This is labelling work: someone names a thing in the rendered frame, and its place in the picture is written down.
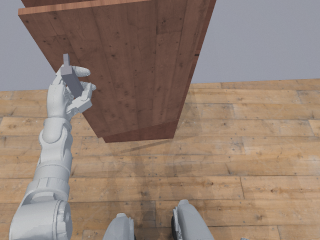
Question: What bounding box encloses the left robot shin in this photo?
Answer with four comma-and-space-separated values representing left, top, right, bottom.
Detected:
116, 213, 127, 218

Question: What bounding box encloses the cupboard door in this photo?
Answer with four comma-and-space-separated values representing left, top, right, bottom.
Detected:
18, 0, 210, 138

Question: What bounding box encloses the left robot forearm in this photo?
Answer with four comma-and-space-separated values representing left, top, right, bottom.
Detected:
8, 117, 73, 240

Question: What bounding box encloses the handle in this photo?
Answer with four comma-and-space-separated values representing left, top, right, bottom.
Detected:
60, 53, 91, 108

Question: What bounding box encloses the left robot upper arm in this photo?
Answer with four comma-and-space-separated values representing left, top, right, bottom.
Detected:
11, 199, 73, 240

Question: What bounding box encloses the robot left hand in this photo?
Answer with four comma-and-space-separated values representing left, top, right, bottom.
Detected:
46, 64, 96, 122

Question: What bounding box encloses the right robot thigh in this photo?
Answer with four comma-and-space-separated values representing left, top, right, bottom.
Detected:
172, 204, 215, 240

